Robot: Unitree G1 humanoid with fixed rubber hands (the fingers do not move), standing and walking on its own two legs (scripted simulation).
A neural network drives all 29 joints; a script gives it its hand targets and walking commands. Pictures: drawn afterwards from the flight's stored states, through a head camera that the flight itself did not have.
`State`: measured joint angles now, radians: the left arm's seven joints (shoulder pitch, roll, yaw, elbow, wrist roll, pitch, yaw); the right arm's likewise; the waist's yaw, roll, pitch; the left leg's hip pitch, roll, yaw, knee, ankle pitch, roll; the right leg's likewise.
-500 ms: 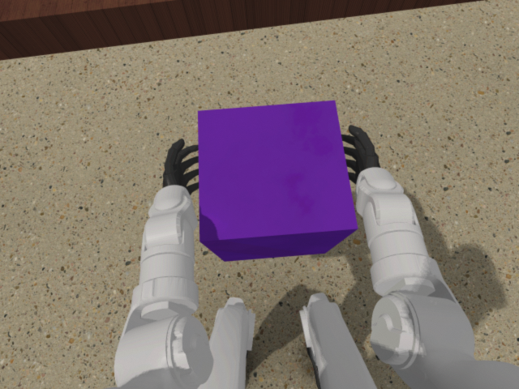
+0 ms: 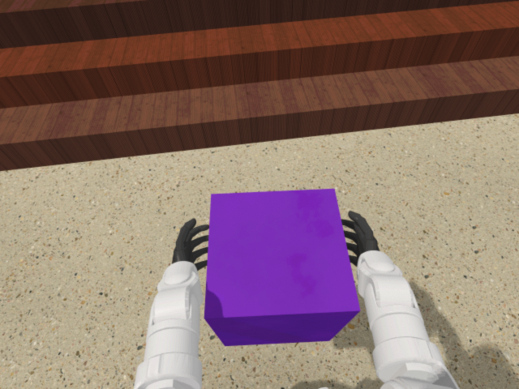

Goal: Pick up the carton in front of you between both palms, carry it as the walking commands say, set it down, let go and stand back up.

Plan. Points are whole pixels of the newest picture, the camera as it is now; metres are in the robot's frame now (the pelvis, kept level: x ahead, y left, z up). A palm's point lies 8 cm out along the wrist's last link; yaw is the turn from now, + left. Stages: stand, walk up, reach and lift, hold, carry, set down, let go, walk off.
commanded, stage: reach and lift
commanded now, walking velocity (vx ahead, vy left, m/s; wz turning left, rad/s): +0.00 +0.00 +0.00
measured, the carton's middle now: (275, 273) +0.33 +0.00 -0.09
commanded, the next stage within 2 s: hold in 1.22 s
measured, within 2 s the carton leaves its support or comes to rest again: neither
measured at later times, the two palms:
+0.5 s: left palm (172, 263) +0.29 +0.15 +0.06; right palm (382, 256) +0.29 -0.15 +0.05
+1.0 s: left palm (170, 255) +0.30 +0.15 +0.07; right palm (383, 247) +0.30 -0.15 +0.06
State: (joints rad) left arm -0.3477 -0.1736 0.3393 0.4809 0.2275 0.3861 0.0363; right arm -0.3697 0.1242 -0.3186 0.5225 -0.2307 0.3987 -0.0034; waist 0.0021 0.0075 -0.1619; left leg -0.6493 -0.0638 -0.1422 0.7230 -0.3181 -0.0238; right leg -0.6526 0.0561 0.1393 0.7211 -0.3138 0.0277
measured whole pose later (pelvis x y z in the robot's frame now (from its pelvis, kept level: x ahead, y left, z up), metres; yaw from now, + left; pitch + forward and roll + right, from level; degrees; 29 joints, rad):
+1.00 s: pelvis +0.01 +0.00 +0.03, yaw +0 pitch -4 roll +0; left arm -0.27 -0.15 0.25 0.31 0.29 0.66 -0.02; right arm -0.26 0.15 -0.24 0.31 -0.28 0.67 0.00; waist 0.00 0.00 0.00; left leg -0.10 -0.03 -0.14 0.38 -0.21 -0.02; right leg -0.10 0.04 0.13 0.37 -0.20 0.01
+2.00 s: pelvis +0.00 +0.00 +0.03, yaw +0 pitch -7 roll +0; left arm -0.29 -0.16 0.25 0.24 0.29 0.75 -0.02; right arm -0.29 0.16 -0.24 0.25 -0.29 0.77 0.01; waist 0.00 0.00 0.01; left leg -0.04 -0.03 -0.14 0.36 -0.19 -0.02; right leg -0.04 0.03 0.13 0.35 -0.19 0.01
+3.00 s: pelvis +0.40 +0.05 +0.04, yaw -1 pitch +6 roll -2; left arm -0.18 -0.14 0.11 -0.35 0.12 1.21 0.08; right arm -0.17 0.13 -0.13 -0.35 -0.10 1.22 -0.09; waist -0.04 0.02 -0.11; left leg -0.06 0.02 0.19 0.25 -0.29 0.05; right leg -0.61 -0.08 -0.13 0.77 -0.19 0.00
